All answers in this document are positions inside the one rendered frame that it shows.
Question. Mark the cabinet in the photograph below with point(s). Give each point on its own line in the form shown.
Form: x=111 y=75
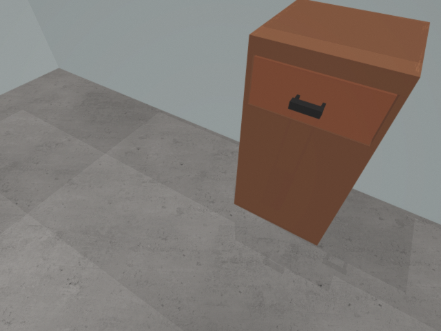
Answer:
x=296 y=175

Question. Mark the drawer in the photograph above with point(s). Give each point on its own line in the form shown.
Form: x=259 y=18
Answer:
x=352 y=110

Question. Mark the handle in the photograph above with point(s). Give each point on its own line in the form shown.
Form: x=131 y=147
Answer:
x=306 y=108

